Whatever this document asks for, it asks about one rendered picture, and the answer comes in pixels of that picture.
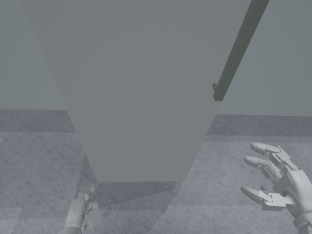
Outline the left robot hand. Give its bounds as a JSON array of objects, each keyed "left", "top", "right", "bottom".
[{"left": 63, "top": 181, "right": 101, "bottom": 234}]

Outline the handle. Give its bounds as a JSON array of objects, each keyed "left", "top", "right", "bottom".
[{"left": 213, "top": 0, "right": 269, "bottom": 101}]

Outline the robot right forearm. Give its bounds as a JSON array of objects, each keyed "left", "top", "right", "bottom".
[{"left": 293, "top": 211, "right": 312, "bottom": 234}]

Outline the fridge door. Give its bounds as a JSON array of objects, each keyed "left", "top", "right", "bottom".
[{"left": 20, "top": 0, "right": 252, "bottom": 182}]

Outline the right robot hand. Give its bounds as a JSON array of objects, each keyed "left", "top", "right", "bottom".
[{"left": 241, "top": 142, "right": 312, "bottom": 217}]

